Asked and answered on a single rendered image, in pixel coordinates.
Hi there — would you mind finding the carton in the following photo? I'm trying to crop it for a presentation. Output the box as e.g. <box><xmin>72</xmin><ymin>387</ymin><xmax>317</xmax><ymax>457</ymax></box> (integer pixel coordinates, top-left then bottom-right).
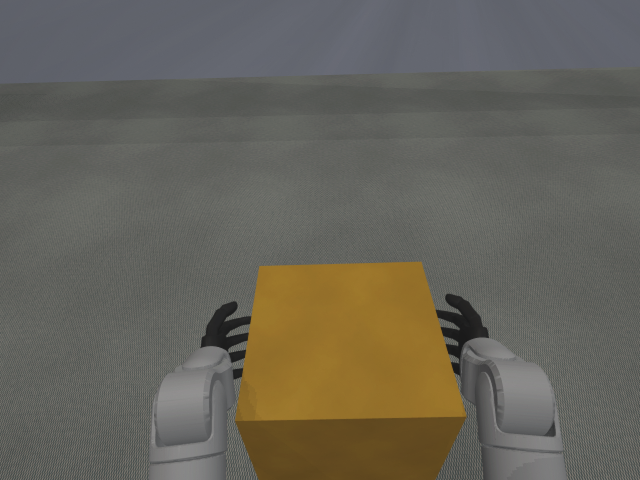
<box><xmin>235</xmin><ymin>262</ymin><xmax>467</xmax><ymax>480</ymax></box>

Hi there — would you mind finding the robot left forearm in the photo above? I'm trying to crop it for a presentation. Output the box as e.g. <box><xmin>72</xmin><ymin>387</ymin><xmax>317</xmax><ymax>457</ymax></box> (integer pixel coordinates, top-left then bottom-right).
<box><xmin>149</xmin><ymin>346</ymin><xmax>236</xmax><ymax>480</ymax></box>

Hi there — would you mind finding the robot right hand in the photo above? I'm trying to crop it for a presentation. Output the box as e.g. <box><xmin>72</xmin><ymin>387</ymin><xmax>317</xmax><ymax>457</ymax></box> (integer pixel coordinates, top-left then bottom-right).
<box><xmin>436</xmin><ymin>294</ymin><xmax>489</xmax><ymax>376</ymax></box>

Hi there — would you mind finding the robot left hand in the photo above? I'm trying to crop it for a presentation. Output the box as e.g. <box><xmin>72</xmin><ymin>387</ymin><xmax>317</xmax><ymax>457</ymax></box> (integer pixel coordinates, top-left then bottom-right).
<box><xmin>200</xmin><ymin>301</ymin><xmax>251</xmax><ymax>379</ymax></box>

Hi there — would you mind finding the robot right forearm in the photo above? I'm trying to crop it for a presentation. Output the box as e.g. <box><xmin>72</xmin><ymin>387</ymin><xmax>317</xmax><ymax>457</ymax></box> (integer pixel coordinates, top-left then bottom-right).
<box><xmin>460</xmin><ymin>337</ymin><xmax>567</xmax><ymax>480</ymax></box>

